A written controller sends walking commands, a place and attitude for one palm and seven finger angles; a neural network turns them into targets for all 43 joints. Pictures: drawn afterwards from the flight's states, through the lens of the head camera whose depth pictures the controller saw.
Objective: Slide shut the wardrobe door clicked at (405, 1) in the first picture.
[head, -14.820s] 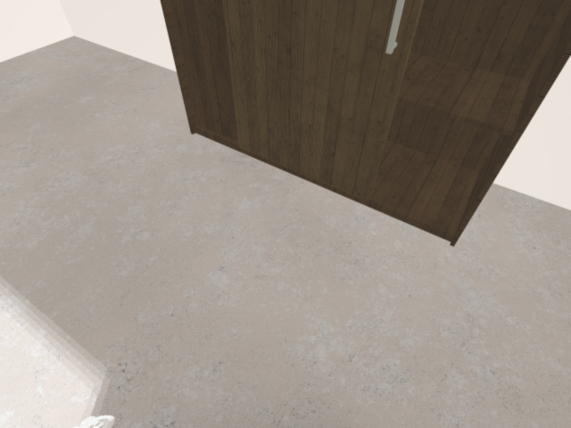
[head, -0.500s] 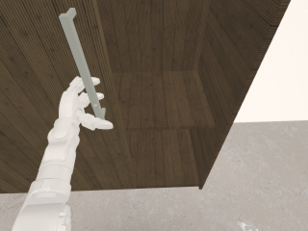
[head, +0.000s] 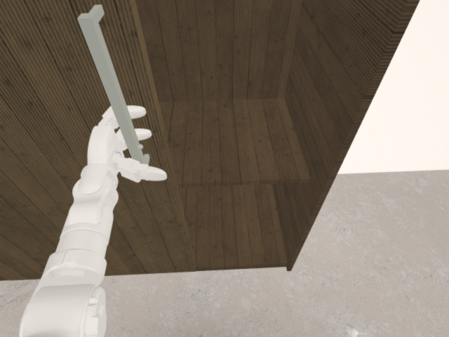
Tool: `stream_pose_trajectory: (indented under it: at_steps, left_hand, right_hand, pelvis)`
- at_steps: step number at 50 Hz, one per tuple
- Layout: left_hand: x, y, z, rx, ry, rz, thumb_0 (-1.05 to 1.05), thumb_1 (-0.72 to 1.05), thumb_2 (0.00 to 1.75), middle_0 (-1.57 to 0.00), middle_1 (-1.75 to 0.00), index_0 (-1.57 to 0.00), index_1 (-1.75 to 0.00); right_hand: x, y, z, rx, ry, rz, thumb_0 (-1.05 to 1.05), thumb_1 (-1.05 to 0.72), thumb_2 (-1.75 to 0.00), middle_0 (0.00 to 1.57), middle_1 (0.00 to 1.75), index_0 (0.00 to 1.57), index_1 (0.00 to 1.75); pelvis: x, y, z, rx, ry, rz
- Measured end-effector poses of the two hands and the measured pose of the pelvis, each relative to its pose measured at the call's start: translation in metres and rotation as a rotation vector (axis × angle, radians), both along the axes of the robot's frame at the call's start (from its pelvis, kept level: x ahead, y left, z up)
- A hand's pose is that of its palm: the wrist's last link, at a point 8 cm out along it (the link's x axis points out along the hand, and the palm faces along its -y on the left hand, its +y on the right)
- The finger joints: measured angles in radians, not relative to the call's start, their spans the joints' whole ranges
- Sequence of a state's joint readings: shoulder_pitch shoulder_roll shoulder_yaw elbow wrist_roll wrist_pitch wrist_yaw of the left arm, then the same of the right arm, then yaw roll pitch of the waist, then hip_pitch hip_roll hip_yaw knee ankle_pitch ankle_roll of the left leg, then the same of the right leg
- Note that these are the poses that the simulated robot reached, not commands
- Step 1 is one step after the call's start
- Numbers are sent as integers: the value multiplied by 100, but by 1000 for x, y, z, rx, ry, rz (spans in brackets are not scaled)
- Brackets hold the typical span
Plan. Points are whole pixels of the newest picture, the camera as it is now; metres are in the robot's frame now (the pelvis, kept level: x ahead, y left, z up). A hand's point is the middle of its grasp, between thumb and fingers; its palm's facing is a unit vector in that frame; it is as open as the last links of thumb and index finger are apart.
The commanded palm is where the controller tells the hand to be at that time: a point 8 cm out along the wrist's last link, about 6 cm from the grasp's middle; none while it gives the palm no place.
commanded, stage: slide the fingers in behind the handle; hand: left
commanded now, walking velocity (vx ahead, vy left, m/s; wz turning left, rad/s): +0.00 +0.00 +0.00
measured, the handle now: (125, 109) +0.47 +0.18 +0.18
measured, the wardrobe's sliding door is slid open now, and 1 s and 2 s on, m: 0.41 0.41 0.41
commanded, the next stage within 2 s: grip the handle and tug to test in 0.10 s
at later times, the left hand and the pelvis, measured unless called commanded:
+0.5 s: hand (142, 146) +0.42 +0.15 +0.13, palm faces +0.05 -1.00 -0.02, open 11.8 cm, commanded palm +0.39 +0.21 +0.13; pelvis +0.00 +0.00 +0.00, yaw +0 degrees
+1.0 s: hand (139, 148) +0.41 +0.16 +0.13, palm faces +0.04 -1.00 +0.00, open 5.3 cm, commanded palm +0.39 +0.21 +0.13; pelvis +0.00 +0.00 +0.00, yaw +0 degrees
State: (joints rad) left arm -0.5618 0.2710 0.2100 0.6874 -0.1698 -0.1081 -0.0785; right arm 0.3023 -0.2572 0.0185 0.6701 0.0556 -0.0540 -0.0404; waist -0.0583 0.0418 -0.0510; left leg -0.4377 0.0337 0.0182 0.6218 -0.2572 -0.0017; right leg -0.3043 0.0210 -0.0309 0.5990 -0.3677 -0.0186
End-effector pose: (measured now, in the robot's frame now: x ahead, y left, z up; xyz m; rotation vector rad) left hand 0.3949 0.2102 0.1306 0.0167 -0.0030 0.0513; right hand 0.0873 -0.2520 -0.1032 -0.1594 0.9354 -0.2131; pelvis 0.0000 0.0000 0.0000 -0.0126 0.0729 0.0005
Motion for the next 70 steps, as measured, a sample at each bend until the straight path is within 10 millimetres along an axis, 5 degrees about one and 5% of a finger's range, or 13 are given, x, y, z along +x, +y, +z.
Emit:
stream_pose_trajectory:
  at_steps: [18, 46, 70]
  left_hand:
    - [0, -5, 0, 5, -9, 5, -1, -41, 33, -31, -121, -31, -122]
    - [-4, 2, 1, 3, -7, -13, 1, 73, 82, -43, -137, -43, -138]
    - [-5, -1, 1, -10, -10, -7, 1, 77, 80, -41, -140, -39, -140]
  right_hand:
    - [9, 6, 0, 12, -18, 6, 1, -91, -90, 20, 30, 20, 30]
    - [11, 0, 3, 0, -19, 7, 1, -91, -90, 20, 30, 20, 30]
    - [9, 1, 8, 9, -51, -29, 1, -91, -90, 20, 30, 20, 30]
  pelvis:
    - [4, 3, 0, 1, 1, -4]
    - [4, -1, 1, -1, -3, 1]
    - [8, 2, 2, 3, -5, -26]
